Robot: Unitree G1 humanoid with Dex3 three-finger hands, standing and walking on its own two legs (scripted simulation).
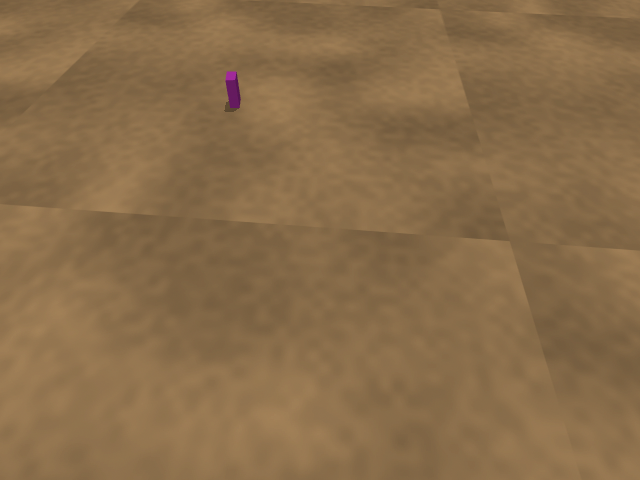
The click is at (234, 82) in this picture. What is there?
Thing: carton on end
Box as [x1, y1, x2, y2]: [225, 71, 240, 107]
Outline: 227,72 225,80 230,107 239,107 240,98 236,71
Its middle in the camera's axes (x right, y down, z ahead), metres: -0.48 -0.86 +2.24
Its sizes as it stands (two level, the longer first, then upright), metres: 0.098 0.054 0.170
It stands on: the floor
